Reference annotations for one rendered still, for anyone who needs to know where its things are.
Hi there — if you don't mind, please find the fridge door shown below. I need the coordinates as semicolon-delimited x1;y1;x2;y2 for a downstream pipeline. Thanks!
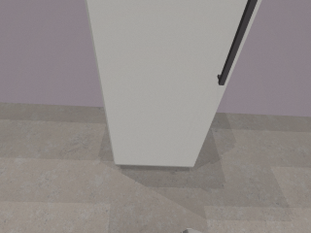
86;0;262;167

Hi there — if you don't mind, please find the handle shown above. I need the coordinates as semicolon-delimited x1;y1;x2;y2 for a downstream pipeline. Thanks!
217;0;258;85

